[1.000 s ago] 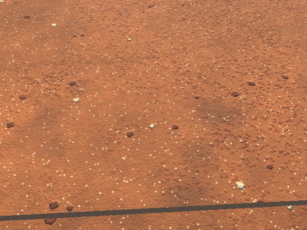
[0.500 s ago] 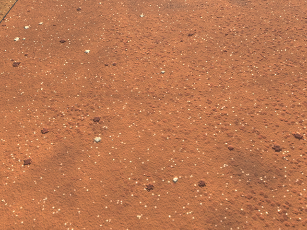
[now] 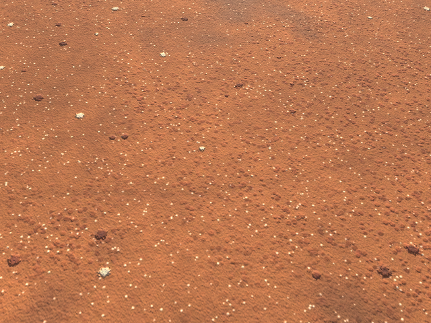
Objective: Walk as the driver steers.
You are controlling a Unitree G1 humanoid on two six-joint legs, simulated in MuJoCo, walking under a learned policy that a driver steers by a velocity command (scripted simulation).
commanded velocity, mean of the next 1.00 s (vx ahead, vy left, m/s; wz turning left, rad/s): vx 0.50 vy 0.00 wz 0.00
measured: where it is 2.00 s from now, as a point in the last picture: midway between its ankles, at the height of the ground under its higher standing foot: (213, 173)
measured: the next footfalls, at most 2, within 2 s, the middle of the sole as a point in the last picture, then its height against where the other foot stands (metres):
right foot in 0.26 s outside the picture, level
left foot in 0.78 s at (182, 290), level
